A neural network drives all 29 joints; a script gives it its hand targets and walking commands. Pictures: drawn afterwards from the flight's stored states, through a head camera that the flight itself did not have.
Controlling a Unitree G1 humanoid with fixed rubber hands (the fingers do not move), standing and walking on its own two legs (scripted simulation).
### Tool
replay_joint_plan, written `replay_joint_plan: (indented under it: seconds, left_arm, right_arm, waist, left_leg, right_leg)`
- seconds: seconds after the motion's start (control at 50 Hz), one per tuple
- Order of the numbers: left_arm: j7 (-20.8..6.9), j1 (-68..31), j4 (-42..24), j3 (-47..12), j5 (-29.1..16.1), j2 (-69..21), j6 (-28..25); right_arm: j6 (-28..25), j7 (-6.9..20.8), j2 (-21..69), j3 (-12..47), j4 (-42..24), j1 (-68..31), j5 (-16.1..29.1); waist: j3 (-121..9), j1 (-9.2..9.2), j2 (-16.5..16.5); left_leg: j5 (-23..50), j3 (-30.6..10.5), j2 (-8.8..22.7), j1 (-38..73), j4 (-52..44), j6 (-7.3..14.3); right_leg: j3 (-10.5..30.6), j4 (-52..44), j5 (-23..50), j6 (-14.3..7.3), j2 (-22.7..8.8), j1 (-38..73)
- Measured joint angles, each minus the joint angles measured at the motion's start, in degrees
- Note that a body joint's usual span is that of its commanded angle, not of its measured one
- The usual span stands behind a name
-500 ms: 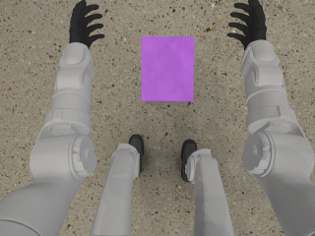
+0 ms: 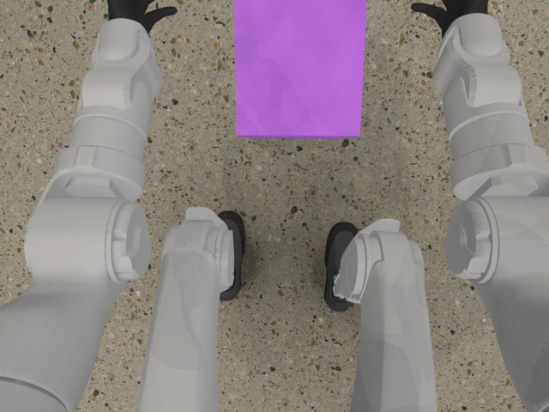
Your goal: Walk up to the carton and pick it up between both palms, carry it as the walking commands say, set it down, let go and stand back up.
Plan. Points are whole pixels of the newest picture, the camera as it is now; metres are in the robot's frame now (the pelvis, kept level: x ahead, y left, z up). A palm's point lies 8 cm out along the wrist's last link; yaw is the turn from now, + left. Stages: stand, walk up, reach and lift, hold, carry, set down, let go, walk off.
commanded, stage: reach and lift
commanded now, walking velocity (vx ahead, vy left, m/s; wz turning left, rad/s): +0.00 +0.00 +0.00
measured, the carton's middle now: (296, 70) +0.54 +0.01 -0.37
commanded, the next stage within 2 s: none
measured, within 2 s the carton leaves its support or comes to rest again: neither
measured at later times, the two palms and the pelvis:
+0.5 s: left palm (175, 60) +0.52 +0.19 -0.28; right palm (409, 57) +0.54 -0.16 -0.27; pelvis -0.01 +0.00 -0.09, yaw +0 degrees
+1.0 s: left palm (183, 60) +0.53 +0.19 -0.30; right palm (398, 59) +0.55 -0.15 -0.30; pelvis -0.01 +0.00 -0.11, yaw +0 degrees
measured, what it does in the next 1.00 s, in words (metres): lowers itself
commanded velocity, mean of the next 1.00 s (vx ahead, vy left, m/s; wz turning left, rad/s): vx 0.00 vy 0.00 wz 0.00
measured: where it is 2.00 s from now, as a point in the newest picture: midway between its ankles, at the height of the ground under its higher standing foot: (283, 275)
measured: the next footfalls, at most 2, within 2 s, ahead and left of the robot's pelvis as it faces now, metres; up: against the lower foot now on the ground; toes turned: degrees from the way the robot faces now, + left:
none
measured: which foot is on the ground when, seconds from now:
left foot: down 0.00-1.00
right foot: down 0.00-1.00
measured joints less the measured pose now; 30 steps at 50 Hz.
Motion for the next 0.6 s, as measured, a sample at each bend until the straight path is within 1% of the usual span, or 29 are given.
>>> replay_joint_plan:
  seconds: [0.18, 0.44, 0.6]
  left_arm:
    - [-0.41, -4.11, 4.60, -1.33, -1.28, 1.39, -1.58]
    - [-0.26, -8.89, 9.37, -6.39, -5.79, 3.66, -3.89]
    - [-0.29, -12.72, 12.91, -8.63, -7.83, 4.77, -4.98]
  right_arm:
    - [-1.42, -0.32, -0.51, 1.53, 4.13, -4.29, 0.96]
    - [-3.55, -0.10, -2.96, 6.92, 8.36, -8.92, 6.58]
    - [-4.62, 0.07, -3.86, 9.26, 11.20, -12.38, 8.46]
  waist:
    - [5.34, 0.08, 0.14]
    - [15.14, -0.17, 0.48]
    - [20.05, -0.31, 0.62]
  left_leg:
    - [-0.99, -0.40, -0.09, -3.62, 7.00, -0.26]
    - [-2.19, -0.80, -0.40, -6.93, 16.35, -0.41]
    - [-1.99, -0.73, -0.61, -8.70, 20.34, -0.40]
  right_leg:
    - [0.07, 7.09, -1.08, -0.07, 0.19, -3.63]
    - [0.34, 16.44, -2.45, 0.18, 0.37, -6.77]
    - [0.76, 20.59, -2.41, 0.44, 0.47, -8.53]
